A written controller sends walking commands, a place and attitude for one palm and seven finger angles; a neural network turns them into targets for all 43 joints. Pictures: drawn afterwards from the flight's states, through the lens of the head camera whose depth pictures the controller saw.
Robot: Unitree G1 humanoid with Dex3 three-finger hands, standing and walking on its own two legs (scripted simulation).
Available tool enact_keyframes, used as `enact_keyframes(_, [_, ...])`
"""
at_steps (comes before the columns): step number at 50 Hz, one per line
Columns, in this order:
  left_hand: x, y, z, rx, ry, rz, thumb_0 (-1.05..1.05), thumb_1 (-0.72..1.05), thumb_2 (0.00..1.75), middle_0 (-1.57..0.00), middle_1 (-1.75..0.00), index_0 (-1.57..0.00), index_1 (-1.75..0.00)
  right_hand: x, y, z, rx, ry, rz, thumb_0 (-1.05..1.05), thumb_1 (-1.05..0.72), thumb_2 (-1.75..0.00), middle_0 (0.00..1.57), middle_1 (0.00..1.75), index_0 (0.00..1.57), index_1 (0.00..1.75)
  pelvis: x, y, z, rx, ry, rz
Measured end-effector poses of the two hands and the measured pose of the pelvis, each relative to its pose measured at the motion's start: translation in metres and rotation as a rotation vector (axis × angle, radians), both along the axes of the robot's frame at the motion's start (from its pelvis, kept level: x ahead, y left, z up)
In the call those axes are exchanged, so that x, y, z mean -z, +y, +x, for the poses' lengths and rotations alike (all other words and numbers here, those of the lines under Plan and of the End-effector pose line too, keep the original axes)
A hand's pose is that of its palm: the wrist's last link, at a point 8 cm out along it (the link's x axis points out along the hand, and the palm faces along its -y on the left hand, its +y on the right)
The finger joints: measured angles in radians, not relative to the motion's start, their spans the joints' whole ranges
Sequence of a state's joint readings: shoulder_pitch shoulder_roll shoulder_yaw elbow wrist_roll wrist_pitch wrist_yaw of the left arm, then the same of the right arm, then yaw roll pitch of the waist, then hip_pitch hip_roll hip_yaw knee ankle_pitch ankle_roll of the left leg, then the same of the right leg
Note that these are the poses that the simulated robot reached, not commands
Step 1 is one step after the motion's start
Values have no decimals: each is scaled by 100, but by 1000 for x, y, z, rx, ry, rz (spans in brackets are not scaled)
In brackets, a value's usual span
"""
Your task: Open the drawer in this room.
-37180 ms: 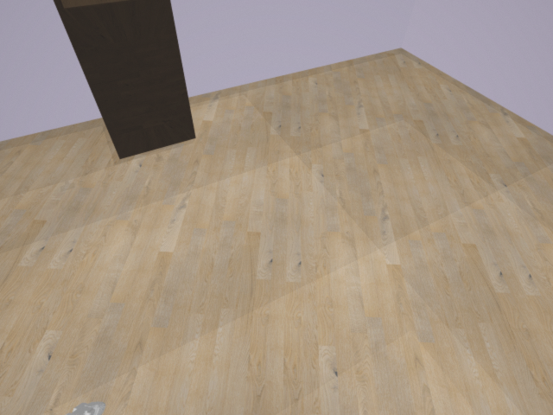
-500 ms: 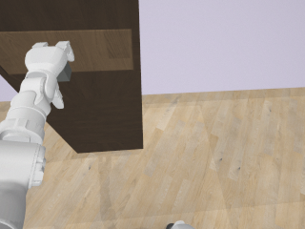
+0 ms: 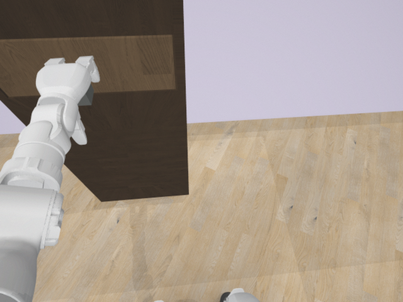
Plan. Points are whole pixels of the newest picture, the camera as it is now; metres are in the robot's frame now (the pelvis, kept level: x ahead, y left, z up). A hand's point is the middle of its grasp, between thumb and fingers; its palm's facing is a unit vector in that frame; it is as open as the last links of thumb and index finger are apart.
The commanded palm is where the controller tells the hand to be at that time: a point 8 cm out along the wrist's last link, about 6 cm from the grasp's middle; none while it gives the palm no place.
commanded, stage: close the thumb around the handle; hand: left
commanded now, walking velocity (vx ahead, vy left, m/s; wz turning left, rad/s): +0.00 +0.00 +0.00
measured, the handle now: (80, 83) +0.55 +0.22 +0.08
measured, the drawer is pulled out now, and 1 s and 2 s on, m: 0.00 0.00 0.03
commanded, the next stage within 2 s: pull the drawer open in 0.76 s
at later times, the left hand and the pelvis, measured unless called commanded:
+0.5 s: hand (76, 101) +0.51 +0.23 +0.07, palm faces -0.05 -0.03 -1.00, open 8.7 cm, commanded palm +0.49 +0.23 +0.12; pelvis +0.00 +0.00 +0.00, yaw +0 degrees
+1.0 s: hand (75, 102) +0.51 +0.23 +0.07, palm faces -0.05 -0.02 -1.00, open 8.1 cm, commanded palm +0.49 +0.22 +0.12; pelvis +0.01 +0.00 +0.00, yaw +0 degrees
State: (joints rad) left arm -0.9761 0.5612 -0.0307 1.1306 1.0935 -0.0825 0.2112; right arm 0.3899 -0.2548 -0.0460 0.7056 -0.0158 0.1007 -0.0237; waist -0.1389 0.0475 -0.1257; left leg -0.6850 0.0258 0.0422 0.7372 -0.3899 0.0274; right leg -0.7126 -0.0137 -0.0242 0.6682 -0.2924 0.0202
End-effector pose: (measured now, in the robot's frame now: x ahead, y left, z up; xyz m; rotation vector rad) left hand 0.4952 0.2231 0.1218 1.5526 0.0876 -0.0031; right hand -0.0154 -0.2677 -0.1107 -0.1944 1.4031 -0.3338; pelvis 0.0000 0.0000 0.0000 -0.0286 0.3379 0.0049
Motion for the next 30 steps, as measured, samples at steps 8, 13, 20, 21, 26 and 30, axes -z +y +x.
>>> enact_keyframes(8, [0, 1, 0, 2, -3, -6, 0, -46, 32, -32, -121, -33, -122, -1, -3, 3, -8, -2, -6, 0, -91, -90, 20, 30, 20, 30, 0, -1, 1, 0, 0, 0])
enact_keyframes(13, [0, 2, 1, 1, -4, -9, 0, -32, 38, -33, -122, -34, -123, -2, -6, 6, -8, -9, -13, 0, -91, -90, 20, 30, 20, 30, -1, -2, 2, 3, 0, 1])
enact_keyframes(20, [0, 3, 1, -1, -3, -14, 0, 0, 51, -36, -126, -35, -125, -3, -9, 10, -9, -17, -21, 0, -91, -90, 20, 30, 20, 30, -1, -3, 2, 6, 1, 2])
enact_keyframes(21, [0, 3, 1, 0, -3, -13, 0, 5, 54, -36, -126, -35, -125, -3, -9, 10, -8, -19, -22, 0, -91, -90, 20, 30, 20, 30, -1, -3, 2, 6, 1, 2])
enact_keyframes(26, [0, 3, -2, 2, -4, -10, 0, 32, 65, -38, -129, -36, -128, -3, -9, 12, -6, -20, -21, 0, -91, -90, 20, 30, 20, 30, -1, -3, 3, 7, -1, 1])
enact_keyframes(30, [1, 3, -3, 2, -5, -10, 0, 34, 67, -40, -131, -36, -130, -2, -8, 12, -6, -19, -15, 0, -91, -90, 20, 30, 20, 30, -2, -3, 4, 5, -4, 1])
